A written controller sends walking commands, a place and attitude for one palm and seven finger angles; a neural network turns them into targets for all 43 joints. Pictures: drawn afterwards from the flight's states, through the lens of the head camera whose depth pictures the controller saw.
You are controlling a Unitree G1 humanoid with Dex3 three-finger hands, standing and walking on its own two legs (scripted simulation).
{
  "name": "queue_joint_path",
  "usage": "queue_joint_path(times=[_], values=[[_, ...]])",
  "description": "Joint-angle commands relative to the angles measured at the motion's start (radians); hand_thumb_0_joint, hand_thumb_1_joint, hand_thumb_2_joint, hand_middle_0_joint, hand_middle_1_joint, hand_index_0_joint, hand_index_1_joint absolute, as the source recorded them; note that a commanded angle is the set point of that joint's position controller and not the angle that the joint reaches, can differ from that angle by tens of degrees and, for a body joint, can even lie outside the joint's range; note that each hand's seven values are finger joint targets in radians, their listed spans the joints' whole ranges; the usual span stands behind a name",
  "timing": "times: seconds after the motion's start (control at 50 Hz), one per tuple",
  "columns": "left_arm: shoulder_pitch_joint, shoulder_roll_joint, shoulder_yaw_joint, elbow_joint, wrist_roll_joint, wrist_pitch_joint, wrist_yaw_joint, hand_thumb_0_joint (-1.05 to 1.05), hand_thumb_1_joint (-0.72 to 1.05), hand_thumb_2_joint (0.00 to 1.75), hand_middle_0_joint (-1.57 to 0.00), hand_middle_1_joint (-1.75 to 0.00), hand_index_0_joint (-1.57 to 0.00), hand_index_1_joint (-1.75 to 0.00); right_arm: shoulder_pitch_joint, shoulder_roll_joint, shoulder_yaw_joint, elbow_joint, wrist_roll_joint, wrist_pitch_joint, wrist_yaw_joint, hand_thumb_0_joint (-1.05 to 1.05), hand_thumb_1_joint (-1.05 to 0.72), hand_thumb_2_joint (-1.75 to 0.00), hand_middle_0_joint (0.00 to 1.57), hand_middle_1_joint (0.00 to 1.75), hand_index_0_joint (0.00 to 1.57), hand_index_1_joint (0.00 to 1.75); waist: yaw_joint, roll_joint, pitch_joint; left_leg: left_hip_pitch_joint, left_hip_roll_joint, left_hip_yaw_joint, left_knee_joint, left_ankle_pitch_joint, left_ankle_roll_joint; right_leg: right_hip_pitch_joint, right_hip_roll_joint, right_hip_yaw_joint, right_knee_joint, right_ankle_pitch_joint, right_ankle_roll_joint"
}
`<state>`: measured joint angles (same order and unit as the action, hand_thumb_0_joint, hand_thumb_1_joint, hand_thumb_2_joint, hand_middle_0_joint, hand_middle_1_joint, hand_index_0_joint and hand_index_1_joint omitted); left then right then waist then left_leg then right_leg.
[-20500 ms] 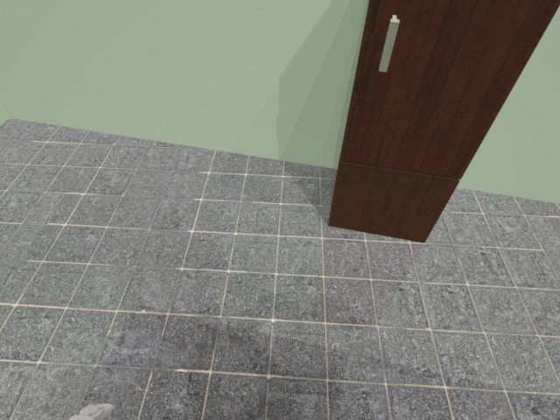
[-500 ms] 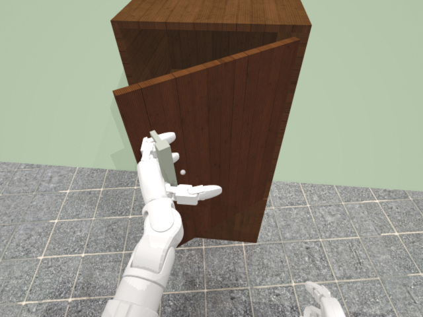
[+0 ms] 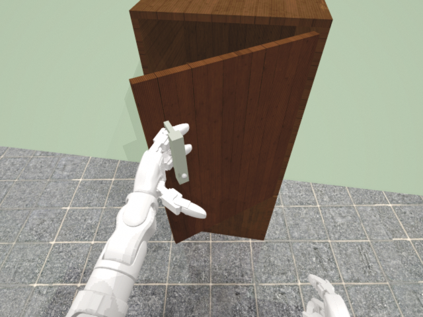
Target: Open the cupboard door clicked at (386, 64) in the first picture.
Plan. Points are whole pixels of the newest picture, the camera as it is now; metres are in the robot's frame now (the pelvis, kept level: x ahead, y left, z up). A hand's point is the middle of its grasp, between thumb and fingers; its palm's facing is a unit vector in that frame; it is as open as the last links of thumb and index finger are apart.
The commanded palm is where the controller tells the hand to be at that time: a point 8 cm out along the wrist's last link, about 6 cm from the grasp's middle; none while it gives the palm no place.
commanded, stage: slide the hand sideways off the handle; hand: left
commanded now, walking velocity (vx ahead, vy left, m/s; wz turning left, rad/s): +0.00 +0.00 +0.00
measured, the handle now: (175, 152) +0.39 +0.12 +0.11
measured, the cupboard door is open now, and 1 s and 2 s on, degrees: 37 40 40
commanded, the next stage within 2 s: draw the hand back to the body in 1.00 s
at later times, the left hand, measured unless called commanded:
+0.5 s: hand (182, 188) +0.31 +0.09 +0.11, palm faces -0.10 -1.00 -0.01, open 15.9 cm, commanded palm +0.27 +0.16 +0.10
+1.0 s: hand (143, 209) +0.26 +0.15 +0.10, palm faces -0.03 -1.00 -0.05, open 16.3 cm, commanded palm +0.24 +0.20 +0.10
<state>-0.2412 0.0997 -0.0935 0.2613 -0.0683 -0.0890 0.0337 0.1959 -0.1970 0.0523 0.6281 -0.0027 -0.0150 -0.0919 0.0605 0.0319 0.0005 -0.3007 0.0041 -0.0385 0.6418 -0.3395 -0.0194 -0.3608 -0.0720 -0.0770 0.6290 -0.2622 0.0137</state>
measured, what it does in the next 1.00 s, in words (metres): stands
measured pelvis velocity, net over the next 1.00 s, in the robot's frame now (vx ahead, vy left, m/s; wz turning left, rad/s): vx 0.03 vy -0.01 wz -0.02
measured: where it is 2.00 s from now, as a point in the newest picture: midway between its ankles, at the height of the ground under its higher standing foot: outside the picture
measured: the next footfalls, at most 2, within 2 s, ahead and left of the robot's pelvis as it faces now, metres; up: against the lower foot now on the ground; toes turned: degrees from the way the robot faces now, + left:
none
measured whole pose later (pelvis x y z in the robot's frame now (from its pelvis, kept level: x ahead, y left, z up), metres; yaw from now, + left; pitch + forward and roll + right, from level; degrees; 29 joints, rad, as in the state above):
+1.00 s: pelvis +0.03 -0.01 +0.00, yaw -1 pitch +1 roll +0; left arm 0.28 0.20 0.13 -0.16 -0.24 -0.09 -0.23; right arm 0.22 -0.22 0.05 0.57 0.02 -0.20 -0.08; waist 0.05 0.05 -0.02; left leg -0.28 0.04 -0.03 0.65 -0.39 -0.04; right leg -0.36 -0.04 -0.07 0.65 -0.31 0.00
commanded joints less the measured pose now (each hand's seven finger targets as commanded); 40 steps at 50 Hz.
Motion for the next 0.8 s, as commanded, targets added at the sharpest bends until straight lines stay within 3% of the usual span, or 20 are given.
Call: queue_joint_path(times=[0.0, 0.08, 0.12, 0.18, 0.2, 0.28, 0.34, 0.38, 0.42, 0.46, 0.48, 0.5, 0.52, 0.58, 0.7, 0.78], values=[[-0.368, -0.081, -0.041, -0.187, -0.091, -0.015, -0.128, 0.00, -0.50, 0.30, -0.15, -0.30, -0.15, -0.30, -0.099, -0.102, -0.025, -0.166, 0.023, -0.114, 0.001, 0.00, -0.90, -0.90, 0.20, 0.30, 0.20, 0.30, -0.074, -0.065, -0.197, 0.018, -0.015, -0.005, -0.137, 0.067, 0.016, 0.074, 0.059, -0.010, -0.085, 0.042, -0.043], [-0.246, -0.020, 0.023, -0.252, -0.072, -0.022, -0.081, 0.00, -0.50, 0.30, -0.15, -0.30, -0.15, -0.30, -0.091, -0.108, -0.033, -0.182, 0.019, -0.143, 0.035, 0.00, -0.90, -0.90, 0.20, 0.30, 0.20, 0.30, -0.034, -0.077, -0.212, -0.002, -0.012, 0.003, -0.140, 0.081, 0.012, 0.102, 0.057, -0.006, -0.080, 0.037, -0.041], [-0.226, -0.024, 0.025, -0.284, -0.065, -0.021, -0.070, 0.00, -0.50, 0.30, -0.15, -0.30, -0.15, -0.30, -0.096, -0.103, -0.032, -0.191, 0.019, -0.148, 0.044, 0.00, -0.90, -0.90, 0.20, 0.30, 0.20, 0.30, -0.034, -0.068, -0.204, -0.007, -0.013, 0.014, -0.140, 0.075, 0.014, 0.102, 0.057, -0.001, -0.083, 0.034, -0.039], [-0.166, 0.062, 0.103, -0.282, -0.058, -0.010, -0.060, 0.00, -0.50, 0.30, -0.15, -0.30, -0.15, -0.30, -0.103, -0.113, -0.032, -0.192, 0.018, -0.141, 0.043, 0.00, -0.90, -0.90, 0.20, 0.30, 0.20, 0.30, -0.020, -0.112, -0.165, -0.043, -0.011, 0.023, -0.149, 0.029, 0.016, 0.111, 0.057, 0.014, -0.104, -0.022, -0.036], [-0.176, 0.054, 0.099, -0.317, -0.057, -0.009, -0.062, 0.00, -0.50, 0.30, -0.15, -0.30, -0.15, -0.30, -0.113, -0.109, -0.030, -0.200, 0.018, -0.140, 0.043, 0.00, -0.90, -0.90, 0.20, 0.30, 0.20, 0.30, -0.020, -0.073, -0.175, -0.032, -0.015, 0.032, -0.149, 0.030, 0.018, 0.115, 0.054, 0.023, -0.108, -0.018, -0.036], [-0.061, 0.100, 0.163, -0.336, -0.066, 0.008, -0.070, 0.00, -0.50, 0.30, -0.15, -0.30, -0.15, -0.30, -0.120, -0.106, -0.032, -0.208, 0.018, -0.129, 0.039, 0.00, -0.90, -0.90, 0.20, 0.30, 0.20, 0.30, -0.003, -0.081, -0.172, -0.044, -0.017, 0.046, -0.150, 0.042, 0.017, 0.152, 0.054, 0.033, -0.120, -0.007, -0.035], [0.026, 0.099, 0.179, -0.402, -0.075, 0.011, -0.077, 0.00, -0.50, 0.30, -0.15, -0.30, -0.15, -0.30, -0.116, -0.101, -0.035, -0.224, 0.016, -0.126, 0.042, 0.00, -0.90, -0.90, 0.20, 0.30, 0.20, 0.30, 0.007, -0.058, -0.197, -0.028, -0.016, 0.056, -0.150, 0.099, 0.016, 0.188, 0.055, 0.032, -0.109, 0.077, -0.036], [0.128, 0.122, 0.211, -0.421, -0.078, 0.016, -0.080, 0.00, -0.50, 0.30, -0.15, -0.30, -0.15, -0.30, -0.114, -0.103, -0.039, -0.229, 0.016, -0.118, 0.045, 0.00, -0.90, -0.90, 0.20, 0.30, 0.20, 0.30, 0.017, -0.089, -0.204, -0.032, -0.013, 0.062, -0.148, 0.140, 0.017, 0.221, 0.057, 0.032, -0.104, 0.134, -0.034], [0.201, 0.132, 0.232, -0.497, -0.081, 0.014, -0.084, 0.00, -0.50, 0.30, -0.15, -0.30, -0.15, -0.30, -0.111, -0.099, -0.042, -0.240, 0.017, -0.112, 0.048, 0.00, -0.90, -0.90, 0.20, 0.30, 0.20, 0.30, 0.021, -0.063, -0.220, -0.016, -0.012, 0.071, -0.144, 0.194, 0.016, 0.241, 0.057, 0.029, -0.089, 0.214, -0.035], [0.225, 0.117, 0.206, -0.561, -0.079, 0.015, -0.088, 0.00, -0.50, 0.30, -0.15, -0.30, -0.15, -0.30, -0.113, -0.097, -0.043, -0.250, 0.019, -0.105, 0.050, 0.00, -0.90, -0.90, 0.20, 0.30, 0.20, 0.30, 0.005, -0.052, -0.200, -0.011, -0.011, 0.078, -0.142, 0.197, 0.017, 0.223, 0.061, 0.027, -0.090, 0.224, -0.032], [0.227, 0.116, 0.197, -0.581, -0.080, 0.011, -0.088, 0.00, -0.50, 0.30, -0.15, -0.30, -0.15, -0.30, -0.111, -0.099, -0.045, -0.252, 0.018, -0.109, 0.048, 0.00, -0.90, -0.90, 0.20, 0.30, 0.20, 0.30, -0.005, -0.076, -0.186, -0.009, -0.010, 0.074, -0.138, 0.191, 0.020, 0.217, 0.062, 0.029, -0.095, 0.215, -0.029], [0.221, 0.146, 0.218, -0.622, -0.077, 0.000, -0.086, 0.00, -0.50, 0.30, -0.15, -0.30, -0.15, -0.30, -0.111, -0.103, -0.049, -0.254, 0.017, -0.114, 0.044, 0.00, -0.90, -0.90, 0.20, 0.30, 0.20, 0.30, -0.008, -0.058, -0.196, -0.002, -0.009, 0.074, -0.133, 0.192, 0.022, 0.212, 0.063, 0.031, -0.091, 0.215, -0.027], [0.252, 0.124, 0.202, -0.636, -0.079, -0.008, -0.092, 0.00, -0.50, 0.30, -0.15, -0.30, -0.15, -0.30, -0.109, -0.099, -0.048, -0.256, 0.015, -0.121, 0.042, 0.00, -0.90, -0.90, 0.20, 0.30, 0.20, 0.30, -0.009, -0.038, -0.192, 0.006, -0.011, 0.074, -0.129, 0.195, 0.023, 0.205, 0.065, 0.031, -0.088, 0.221, -0.028], [0.261, 0.129, 0.186, -0.686, -0.091, -0.045, -0.113, 0.00, -0.50, 0.30, -0.15, -0.30, -0.15, -0.30, -0.090, -0.104, -0.051, -0.248, 0.015, -0.149, 0.032, 0.00, -0.90, -0.90, 0.20, 0.30, 0.20, 0.30, -0.032, -0.059, -0.195, 0.017, -0.013, 0.064, -0.109, 0.202, 0.025, 0.185, 0.068, 0.027, -0.081, 0.228, -0.023], [0.308, 0.158, 0.209, -0.668, -0.128, -0.081, -0.188, 0.00, -0.50, 0.30, -0.15, -0.30, -0.15, -0.30, -0.075, -0.115, -0.048, -0.224, 0.018, -0.201, 0.016, 0.00, -0.90, -0.90, 0.20, 0.30, 0.20, 0.30, -0.039, -0.027, -0.173, -0.005, -0.022, 0.051, -0.085, 0.178, 0.026, 0.154, 0.063, 0.031, -0.075, 0.204, -0.019], [0.326, 0.210, 0.271, -0.617, -0.151, -0.072, -0.223, 0.00, -0.50, 0.30, -0.15, -0.30, -0.15, -0.30, -0.071, -0.124, -0.046, -0.210, 0.020, -0.219, 0.005, 0.00, -0.90, -0.90, 0.20, 0.30, 0.20, 0.30, -0.030, -0.057, -0.169, -0.024, -0.023, 0.044, -0.076, 0.177, 0.025, 0.161, 0.063, 0.036, -0.076, 0.193, -0.020]])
